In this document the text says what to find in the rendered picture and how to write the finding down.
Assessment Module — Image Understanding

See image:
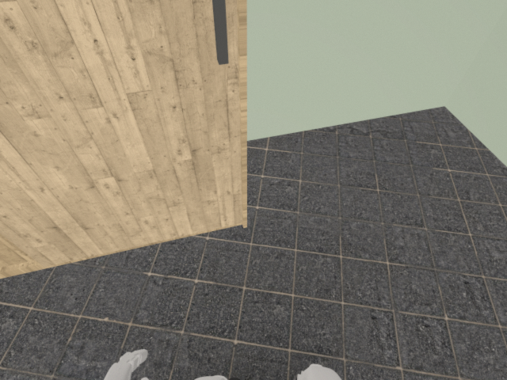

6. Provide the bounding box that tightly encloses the wardrobe door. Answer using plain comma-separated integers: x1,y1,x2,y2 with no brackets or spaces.
0,0,242,267
0,234,34,268

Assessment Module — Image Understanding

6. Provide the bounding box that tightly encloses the handle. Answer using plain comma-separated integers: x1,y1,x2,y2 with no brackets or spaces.
212,0,229,65

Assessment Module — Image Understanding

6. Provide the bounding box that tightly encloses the left robot hand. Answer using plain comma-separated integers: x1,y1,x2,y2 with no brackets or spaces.
104,349,149,380

